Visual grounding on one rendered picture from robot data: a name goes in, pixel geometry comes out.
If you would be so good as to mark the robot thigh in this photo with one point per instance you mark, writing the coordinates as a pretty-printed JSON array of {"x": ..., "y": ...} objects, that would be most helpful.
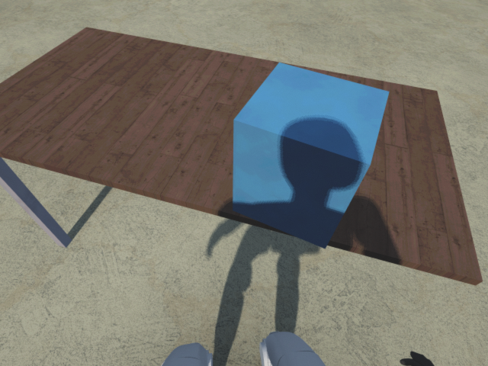
[
  {"x": 189, "y": 355},
  {"x": 287, "y": 349}
]

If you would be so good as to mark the right robot thigh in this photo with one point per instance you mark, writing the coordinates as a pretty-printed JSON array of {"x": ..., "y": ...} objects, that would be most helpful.
[{"x": 287, "y": 349}]

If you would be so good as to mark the carton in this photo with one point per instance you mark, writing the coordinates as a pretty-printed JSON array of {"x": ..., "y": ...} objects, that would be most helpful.
[{"x": 301, "y": 146}]

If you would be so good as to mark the table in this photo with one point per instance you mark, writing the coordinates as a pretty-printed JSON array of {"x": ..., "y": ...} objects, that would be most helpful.
[{"x": 156, "y": 118}]

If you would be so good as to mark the left robot thigh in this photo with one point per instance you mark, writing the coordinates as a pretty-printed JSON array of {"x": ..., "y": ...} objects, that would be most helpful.
[{"x": 189, "y": 355}]

